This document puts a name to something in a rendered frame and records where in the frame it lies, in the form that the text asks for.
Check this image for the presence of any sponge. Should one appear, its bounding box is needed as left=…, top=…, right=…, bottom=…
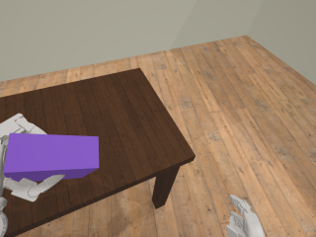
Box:
left=3, top=132, right=100, bottom=182

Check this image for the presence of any table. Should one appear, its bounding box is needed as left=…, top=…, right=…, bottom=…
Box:
left=0, top=67, right=196, bottom=237

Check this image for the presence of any robot right hand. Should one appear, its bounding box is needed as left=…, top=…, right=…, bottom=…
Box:
left=226, top=195, right=266, bottom=237

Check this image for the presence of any robot left hand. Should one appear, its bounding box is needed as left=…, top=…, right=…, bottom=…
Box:
left=0, top=114, right=65, bottom=202

